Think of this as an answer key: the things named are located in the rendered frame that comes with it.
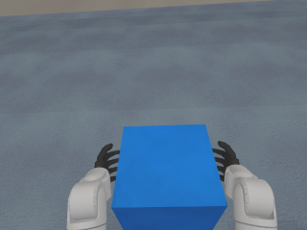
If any robot left forearm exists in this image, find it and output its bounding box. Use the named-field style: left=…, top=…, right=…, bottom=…
left=66, top=167, right=112, bottom=230

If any carton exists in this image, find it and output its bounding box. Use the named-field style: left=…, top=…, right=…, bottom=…
left=111, top=124, right=227, bottom=230

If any robot right hand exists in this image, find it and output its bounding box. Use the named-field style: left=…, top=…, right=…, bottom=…
left=212, top=141, right=240, bottom=182

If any robot left hand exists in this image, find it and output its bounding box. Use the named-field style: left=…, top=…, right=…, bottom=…
left=94, top=143, right=120, bottom=182

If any robot right forearm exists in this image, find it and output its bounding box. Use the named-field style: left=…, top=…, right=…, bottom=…
left=224, top=164, right=277, bottom=230

